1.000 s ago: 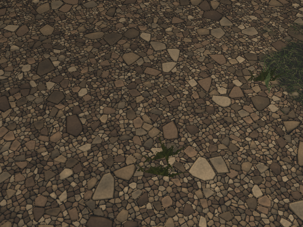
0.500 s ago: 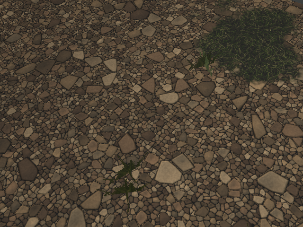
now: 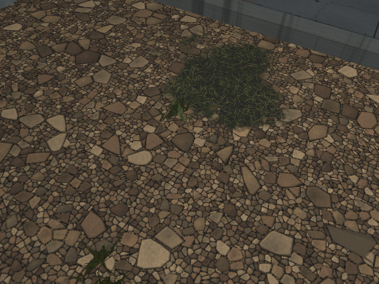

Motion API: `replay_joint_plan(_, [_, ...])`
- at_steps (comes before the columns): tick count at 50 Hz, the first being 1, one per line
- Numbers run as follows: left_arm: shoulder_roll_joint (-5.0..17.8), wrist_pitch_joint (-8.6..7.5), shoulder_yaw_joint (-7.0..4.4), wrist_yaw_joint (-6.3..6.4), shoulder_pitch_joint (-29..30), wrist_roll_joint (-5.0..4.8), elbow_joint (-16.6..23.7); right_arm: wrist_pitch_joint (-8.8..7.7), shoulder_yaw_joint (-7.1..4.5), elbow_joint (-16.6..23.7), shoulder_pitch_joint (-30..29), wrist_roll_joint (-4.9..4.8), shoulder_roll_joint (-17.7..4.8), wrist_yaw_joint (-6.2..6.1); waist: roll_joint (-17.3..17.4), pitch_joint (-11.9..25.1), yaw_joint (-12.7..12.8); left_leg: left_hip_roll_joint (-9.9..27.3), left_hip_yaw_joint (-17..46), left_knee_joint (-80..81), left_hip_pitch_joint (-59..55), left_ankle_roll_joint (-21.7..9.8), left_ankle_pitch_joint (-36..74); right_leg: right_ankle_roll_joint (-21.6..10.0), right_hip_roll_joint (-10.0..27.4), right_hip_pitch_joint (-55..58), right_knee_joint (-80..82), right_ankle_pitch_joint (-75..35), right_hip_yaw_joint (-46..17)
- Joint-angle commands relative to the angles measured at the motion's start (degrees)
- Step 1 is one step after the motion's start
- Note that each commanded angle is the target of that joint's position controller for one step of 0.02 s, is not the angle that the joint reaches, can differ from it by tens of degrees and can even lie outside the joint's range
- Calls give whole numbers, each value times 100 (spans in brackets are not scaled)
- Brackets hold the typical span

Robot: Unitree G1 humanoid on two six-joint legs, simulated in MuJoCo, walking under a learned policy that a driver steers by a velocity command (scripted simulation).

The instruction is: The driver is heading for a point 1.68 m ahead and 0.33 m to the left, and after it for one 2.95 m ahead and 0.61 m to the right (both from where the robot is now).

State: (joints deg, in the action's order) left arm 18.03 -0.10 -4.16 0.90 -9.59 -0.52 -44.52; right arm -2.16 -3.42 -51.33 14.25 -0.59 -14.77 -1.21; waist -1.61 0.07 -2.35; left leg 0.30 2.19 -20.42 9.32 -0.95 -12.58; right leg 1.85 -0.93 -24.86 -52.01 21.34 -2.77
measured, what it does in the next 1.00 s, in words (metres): walks ahead, turning left: right foot, then left foot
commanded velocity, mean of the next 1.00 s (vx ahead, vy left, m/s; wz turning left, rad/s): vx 0.29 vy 0.00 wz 0.23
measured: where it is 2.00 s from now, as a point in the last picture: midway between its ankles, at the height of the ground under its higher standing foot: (140, 220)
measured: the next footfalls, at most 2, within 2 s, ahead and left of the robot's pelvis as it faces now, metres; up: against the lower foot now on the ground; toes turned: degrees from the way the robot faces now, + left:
right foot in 0.18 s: +0.10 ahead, -0.15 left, +0.00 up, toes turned -1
left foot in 0.64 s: +0.43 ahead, +0.08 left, +0.00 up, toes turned +7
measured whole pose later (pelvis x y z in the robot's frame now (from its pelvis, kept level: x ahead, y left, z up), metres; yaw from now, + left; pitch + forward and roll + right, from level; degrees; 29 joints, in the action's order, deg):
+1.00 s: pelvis +0.35 -0.02 -0.01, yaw +18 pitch +3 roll +0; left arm 17.2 -1.7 -2.4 2.0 -8.8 0.4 -40.4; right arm 0.5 -4.1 -39.8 10.5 -0.8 -17.7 -0.9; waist 0.0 -1.1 -2.1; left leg -7.8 8.2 -26.6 22.3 -4.5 -7.0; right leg 4.4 1.6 -30.9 -44.0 16.5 -6.7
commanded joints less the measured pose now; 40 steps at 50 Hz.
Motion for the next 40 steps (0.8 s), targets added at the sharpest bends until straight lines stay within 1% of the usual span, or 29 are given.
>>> replay_joint_plan(1, [154, -278, -11, -52, 760, -14, 496, -112, -227, 254, -46, -36, -1048, -54, 1070, -180, -176, 1110, 1247, 1197, -493, -922, -895, 58, 208, -628, 903, -332, 259])
replay_joint_plan(2, [99, -316, 17, -70, 798, -29, 496, -116, -243, 241, -5, -44, -1112, -40, 1119, -165, -192, 1102, 1135, 1183, -346, -941, -782, 35, 187, -314, 1280, -318, 335])
replay_joint_plan(5, [264, -368, -10, -117, 658, -92, 420, -99, -287, 204, 122, -108, -1280, 41, 1122, -190, -112, 1244, 1118, 1093, 92, -1042, -862, -92, 100, 499, 2065, -529, 529])
replay_joint_plan(7, [329, -377, -49, -119, 206, -102, 216, -74, -255, 202, 75, -156, -1210, 77, 961, -154, 173, 1202, 1032, 819, 576, -933, -893, -245, 16, 1441, 2654, -1025, 614])
replay_joint_plan(8, [416, -363, -102, -89, -230, -132, 62, -81, -192, 191, 79, -125, -1042, 95, 859, -27, 391, 1104, 925, 506, 889, -803, -835, -340, 19, 2098, 2773, -990, 563])
replay_joint_plan(9, [580, -357, -174, -36, -847, -166, -84, -111, -87, 219, -9, -54, -729, 121, 638, 214, 695, 835, 589, -291, 1386, -549, -717, -502, 385, 2967, 2909, -804, 70])
replay_joint_plan(10, [1092, -347, -287, 26, -1487, -75, -164, -185, 67, 436, -177, 65, -216, 156, -725, 580, 891, 214, -201, -2369, 2533, -107, -1106, -1006, 1640, 3950, 3415, -22, -1750])
replay_joint_plan(11, [1418, -391, -363, -76, -1755, -7, -242, -308, -10, 693, -349, -70, -526, 107, -1405, 536, 941, -88, -137, -3644, 3524, -54, -2007, -1753, 2426, 3806, 4087, 1119, -3551])
replay_joint_plan(12, [939, -465, -214, -126, -1357, 16, -157, -359, -130, 665, -356, -170, -971, 112, -838, -1, 761, 336, 188, -4315, 3917, -159, -1717, -1763, 2301, 3443, 4182, 1586, -3333])
replay_joint_plan(13, [642, -519, -123, -150, -1061, 37, -78, -385, -149, 605, -313, -204, -1020, 153, -781, -285, 616, 509, 199, -4402, 3980, -256, -1135, -1570, 1965, 3179, 4246, 1314, -2726])
replay_joint_plan(15, [460, -532, -47, -178, -732, 35, -15, -395, -150, 552, -365, -73, -894, 180, -531, -479, 452, 731, 145, -4090, 3829, -228, -402, -1363, 1609, 2788, 4386, 7, -1868])
replay_joint_plan(16, [425, -520, -27, -168, -720, 54, -14, -378, -133, 559, -421, -43, -788, 212, -489, -472, 411, 787, 102, -3927, 3639, -179, -121, -1300, 1468, 2608, 4460, -578, -1519])
replay_joint_plan(18, [483, -516, -49, -132, -793, 67, -57, -327, -87, 579, -496, -32, -614, 257, -421, -394, 384, 739, -46, -3592, 3581, -25, 372, -1314, 1341, 2545, 4530, -1570, -981])
replay_joint_plan(20, [523, -517, -60, -93, -853, 75, -118, -271, -33, 682, -745, -34, -506, 275, -324, -419, 434, 680, -101, -2955, 3450, 109, 853, -1280, 1247, 2369, 4598, -2013, -472])
replay_joint_plan(23, [578, -526, -50, -34, -896, 105, -220, -266, 77, 904, -1290, -21, -320, 330, -289, -590, 552, 417, -338, -1774, 2708, 107, 1713, -1119, 1061, 1854, 4630, -2837, 273])
replay_joint_plan(25, [634, -511, -54, 1, -1087, 95, -347, -274, 99, 1051, -1554, -12, -318, 397, -249, -550, 621, 232, -423, -1377, 2280, 34, 2019, -1051, 1129, 1888, 4476, -3402, 526])
replay_joint_plan(27, [714, -451, -78, 36, -1018, 54, -380, -256, 51, 1159, -1563, -29, -481, 475, -329, -429, 501, 131, -360, -1157, 2146, -114, 1923, -928, 1275, 2266, 4107, -3977, 671])
replay_joint_plan(29, [832, -354, -121, 119, -826, 10, -309, -246, -57, 1154, -1194, 24, -745, 547, -433, -82, 230, -91, -464, -1135, 1794, -285, 1435, -761, 1352, 2690, 3332, -5205, 731])
replay_joint_plan(30, [865, -284, -136, 166, -751, 20, -258, -238, -145, 1035, -674, 39, -907, 559, -456, 231, -15, -275, -569, -1134, 1262, -367, 1234, -661, 1298, 2740, 2609, -5716, 780])
replay_joint_plan(31, [849, -220, -125, 202, -701, 35, -181, -232, -269, 861, -8, 37, -1114, 522, -287, 595, -335, -438, -597, -843, 407, -504, 1499, -479, 1072, 2512, 1517, -5677, 924])
replay_joint_plan(32, [736, -230, -64, 211, -924, 145, -42, -196, -371, 853, 482, 62, -1488, 410, 445, 1128, -459, 329, 416, -843, -1023, -836, 3192, -169, 710, 1406, -179, -3873, 997])
replay_joint_plan(33, [-23, -319, 153, 87, -1910, 368, 14, -145, -359, 1042, 204, 110, -1872, 337, 1860, 1936, 344, 1868, 2703, -1350, -2865, -2021, 5431, 209, -320, -617, -2409, 1899, 597])
replay_joint_plan(34, [461, -412, 106, -13, -1855, 145, -47, -96, -315, 1209, 290, 96, -1574, 336, 1209, 2885, -66, 2153, 3700, -605, -2976, -2462, 3915, 186, -341, -949, -3218, 1896, -426])
replay_joint_plan(35, [758, -427, 13, -30, -1135, -65, 128, -61, -286, 1318, -90, 51, -1347, 319, 709, 2057, -166, 1776, 3035, -290, -2245, -2141, 2856, 79, -53, -1287, -3097, 1350, -441])
replay_joint_plan(36, [735, -390, 11, 29, -757, -53, 247, -24, -233, 1334, -426, -32, -1129, 277, 233, 1248, -33, 1461, 2516, -51, -1324, -1808, 2067, 61, 167, -1416, -2678, 855, -300])
replay_joint_plan(37, [734, -308, -10, 109, -592, 24, 264, 14, -187, 1398, -644, -26, -1013, 234, 58, 782, 99, 1299, 2235, 161, -437, -1664, 1770, 89, 318, -1241, -2325, 581, -281])
replay_joint_plan(38, [768, -222, -37, 152, -628, 71, 332, 35, -198, 1438, -746, 56, -1037, 206, 204, 590, 268, 1148, 2099, 322, 255, -1619, 1594, 91, 388, -840, -1995, 406, -326])
replay_joint_plan(39, [716, -162, -42, 173, -708, 104, 358, 51, -208, 1470, -806, 121, -1047, 199, 394, 502, 373, 1010, 1961, 419, 699, -1589, 1568, 104, 381, -542, -1712, 348, -297])
replay_joint_plan(40, [582, -135, -17, 193, -808, 128, 363, 50, -226, 1485, -847, 139, -1068, 189, 527, 492, 445, 907, 1776, 420, 973, -1579, 1830, 138, 351, -376, -1393, 321, -223])
Velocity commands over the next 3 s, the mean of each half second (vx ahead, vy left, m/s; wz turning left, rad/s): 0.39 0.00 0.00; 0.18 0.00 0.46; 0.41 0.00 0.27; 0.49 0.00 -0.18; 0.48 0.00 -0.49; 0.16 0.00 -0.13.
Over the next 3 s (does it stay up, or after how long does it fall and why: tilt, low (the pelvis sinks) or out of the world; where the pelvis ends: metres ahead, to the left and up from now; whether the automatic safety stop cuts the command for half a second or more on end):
stays up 1.17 0.27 -0.01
